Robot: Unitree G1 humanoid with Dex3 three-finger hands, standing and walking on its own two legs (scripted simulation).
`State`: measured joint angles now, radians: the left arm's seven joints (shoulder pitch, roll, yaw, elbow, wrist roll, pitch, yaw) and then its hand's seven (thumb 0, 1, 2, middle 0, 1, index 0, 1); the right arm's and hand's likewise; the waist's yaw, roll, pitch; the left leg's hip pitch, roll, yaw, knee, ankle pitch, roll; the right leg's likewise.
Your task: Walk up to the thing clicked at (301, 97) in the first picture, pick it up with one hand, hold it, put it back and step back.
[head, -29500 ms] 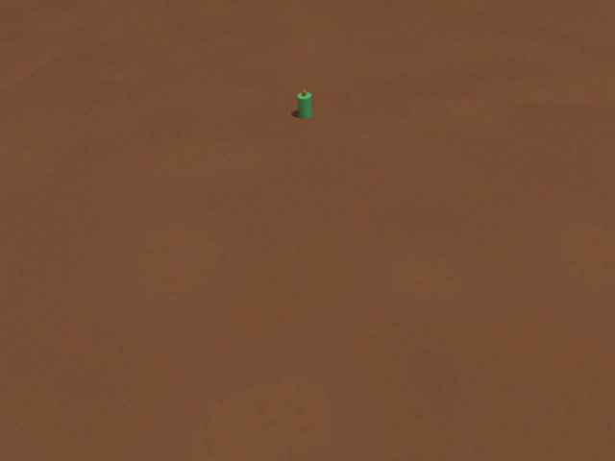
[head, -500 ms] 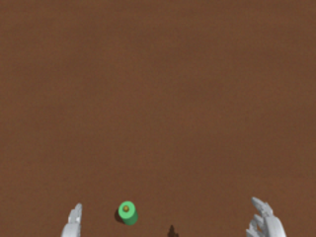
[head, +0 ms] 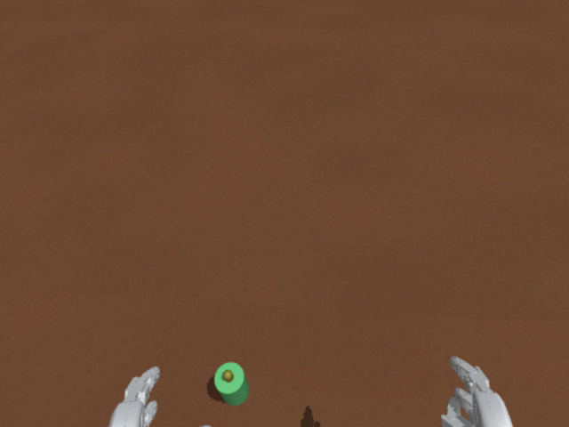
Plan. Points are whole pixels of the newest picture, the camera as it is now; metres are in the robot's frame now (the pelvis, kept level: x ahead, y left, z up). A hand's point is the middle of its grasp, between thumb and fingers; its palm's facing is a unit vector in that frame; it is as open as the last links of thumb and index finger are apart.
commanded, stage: stand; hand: left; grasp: from the side
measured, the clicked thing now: (231, 382) +0.40 +0.21 -0.64
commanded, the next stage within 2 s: none
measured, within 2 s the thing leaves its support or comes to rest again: neither
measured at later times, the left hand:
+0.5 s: hand out of the picture +0.05 +0.26 -0.11, palm faces +0.00 -0.94 -0.35, open 7.4 cm
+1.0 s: hand out of the picture +0.04 +0.25 -0.10, palm faces +0.00 -0.94 -0.35, open 7.4 cm
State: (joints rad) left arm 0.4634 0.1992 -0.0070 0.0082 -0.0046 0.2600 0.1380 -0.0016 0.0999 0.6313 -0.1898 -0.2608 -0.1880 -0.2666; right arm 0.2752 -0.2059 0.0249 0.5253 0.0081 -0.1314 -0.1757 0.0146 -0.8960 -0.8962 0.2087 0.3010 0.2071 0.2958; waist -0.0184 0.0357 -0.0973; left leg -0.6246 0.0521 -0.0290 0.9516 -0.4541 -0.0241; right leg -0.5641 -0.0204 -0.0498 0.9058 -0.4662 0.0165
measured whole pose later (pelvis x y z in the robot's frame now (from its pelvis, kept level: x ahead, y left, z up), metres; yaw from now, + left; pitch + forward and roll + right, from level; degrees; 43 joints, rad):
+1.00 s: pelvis -0.01 +0.00 +0.06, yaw +1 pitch -4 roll +0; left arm 0.14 0.32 0.01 1.16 0.03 -0.01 0.01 0.01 0.91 0.90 -0.21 -0.30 -0.21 -0.30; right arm 0.14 -0.33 -0.02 1.15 -0.02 0.00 0.00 0.01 -0.90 -0.90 0.21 0.30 0.21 0.30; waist 0.01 0.02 0.05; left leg -0.14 0.02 -0.01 0.37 -0.16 -0.02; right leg -0.10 -0.04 -0.05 0.37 -0.20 0.02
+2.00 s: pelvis +0.01 -0.01 +0.06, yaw +0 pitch -2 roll +0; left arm 0.11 0.33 0.01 1.16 0.02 -0.01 0.00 0.01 0.91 0.90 -0.21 -0.30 -0.21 -0.30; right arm 0.11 -0.34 -0.01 1.16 -0.02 -0.01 0.00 0.01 -0.90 -0.90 0.21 0.30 0.21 0.30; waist 0.00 0.01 0.04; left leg -0.11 0.03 0.01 0.31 -0.16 -0.03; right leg -0.08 -0.03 -0.04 0.32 -0.20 0.01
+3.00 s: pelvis -0.12 +0.03 +0.03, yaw -4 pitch -2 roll +0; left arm 0.16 0.35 0.07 0.87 0.03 0.03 0.00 0.01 0.91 0.90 -0.21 -0.30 -0.21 -0.30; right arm 0.10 -0.38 -0.05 0.87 0.00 0.06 -0.01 0.01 -0.90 -0.90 0.21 0.30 0.21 0.30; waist 0.00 0.03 0.18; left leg -0.45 -0.06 -0.07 0.97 -0.49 0.01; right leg -0.26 0.03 0.05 0.67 -0.37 -0.02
